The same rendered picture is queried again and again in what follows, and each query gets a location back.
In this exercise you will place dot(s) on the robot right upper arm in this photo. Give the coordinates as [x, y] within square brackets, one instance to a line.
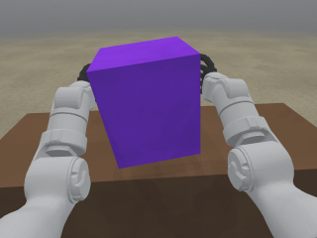
[264, 171]

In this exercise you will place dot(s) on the pedestal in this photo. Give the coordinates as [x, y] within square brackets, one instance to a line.
[186, 197]

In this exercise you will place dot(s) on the left robot forearm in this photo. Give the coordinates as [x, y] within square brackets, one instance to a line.
[65, 135]

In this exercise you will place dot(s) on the right robot forearm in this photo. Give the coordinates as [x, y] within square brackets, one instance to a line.
[239, 116]

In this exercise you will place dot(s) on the carton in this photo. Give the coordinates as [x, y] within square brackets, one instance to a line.
[149, 97]

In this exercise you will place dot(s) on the left robot hand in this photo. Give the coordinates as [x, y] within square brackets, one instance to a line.
[83, 75]

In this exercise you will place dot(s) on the right robot hand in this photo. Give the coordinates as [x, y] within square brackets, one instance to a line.
[206, 69]

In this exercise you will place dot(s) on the robot left upper arm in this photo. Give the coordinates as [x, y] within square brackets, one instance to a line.
[53, 186]

